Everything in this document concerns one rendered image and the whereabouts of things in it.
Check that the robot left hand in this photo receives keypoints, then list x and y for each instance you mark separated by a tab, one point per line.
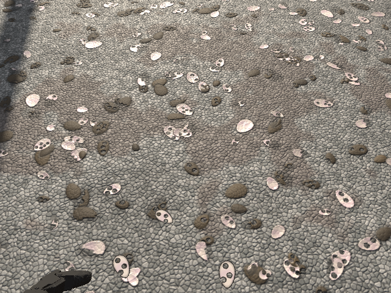
57	281

